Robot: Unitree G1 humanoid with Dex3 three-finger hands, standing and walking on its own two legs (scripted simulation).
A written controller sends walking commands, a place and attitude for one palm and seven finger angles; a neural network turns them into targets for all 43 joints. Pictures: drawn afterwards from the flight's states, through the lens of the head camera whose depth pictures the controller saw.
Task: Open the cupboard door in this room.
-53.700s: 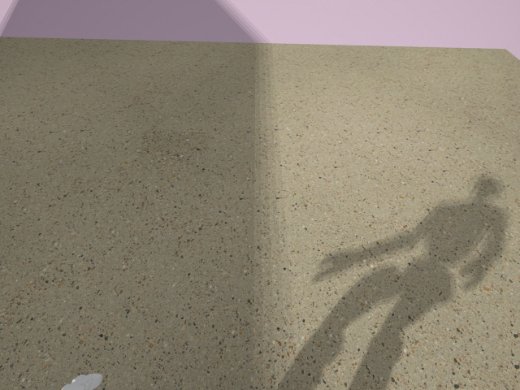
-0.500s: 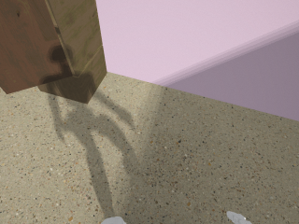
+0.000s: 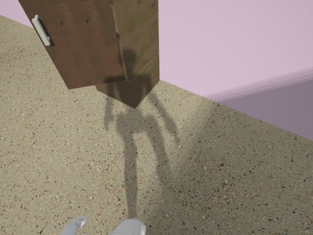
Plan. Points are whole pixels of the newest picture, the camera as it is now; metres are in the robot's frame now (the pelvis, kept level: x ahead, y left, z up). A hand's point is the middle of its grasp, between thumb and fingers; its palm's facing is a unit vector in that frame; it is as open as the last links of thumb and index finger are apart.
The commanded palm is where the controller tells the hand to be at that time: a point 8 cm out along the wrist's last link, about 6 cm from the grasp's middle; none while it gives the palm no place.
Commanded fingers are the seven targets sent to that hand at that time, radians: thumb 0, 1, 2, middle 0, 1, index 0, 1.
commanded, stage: turn to face it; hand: left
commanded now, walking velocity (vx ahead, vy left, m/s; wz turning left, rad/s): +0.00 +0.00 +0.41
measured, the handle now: (42, 30) +0.98 +0.58 -0.01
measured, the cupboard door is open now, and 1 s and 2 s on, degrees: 44 44 44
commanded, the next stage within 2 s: take the last steps up to it in 0.32 s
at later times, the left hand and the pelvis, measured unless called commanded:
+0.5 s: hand out of the picture +0.04 +0.23 -0.16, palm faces +0.23 -0.94 -0.25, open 7.4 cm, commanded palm none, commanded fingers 0.00 0.90 0.90 -0.20 -0.30 -0.20 -0.30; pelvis +0.02 +0.01 +0.00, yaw +11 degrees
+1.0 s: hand out of the picture -0.01 +0.25 -0.19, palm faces +0.37 -0.91 -0.16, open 7.4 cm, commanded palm none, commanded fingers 0.00 0.90 0.90 -0.20 -0.30 -0.20 -0.30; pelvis +0.11 +0.11 -0.01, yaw +17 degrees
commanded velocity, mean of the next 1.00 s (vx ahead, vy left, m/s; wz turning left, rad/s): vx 0.18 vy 0.07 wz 0.18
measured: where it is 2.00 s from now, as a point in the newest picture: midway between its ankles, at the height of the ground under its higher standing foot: (124, 191)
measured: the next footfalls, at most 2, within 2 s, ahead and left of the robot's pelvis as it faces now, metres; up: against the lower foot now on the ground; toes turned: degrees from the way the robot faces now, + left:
left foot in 0.20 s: +0.05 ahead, +0.13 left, +0.00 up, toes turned +10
right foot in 0.52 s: +0.08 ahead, -0.11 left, +0.00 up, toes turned +8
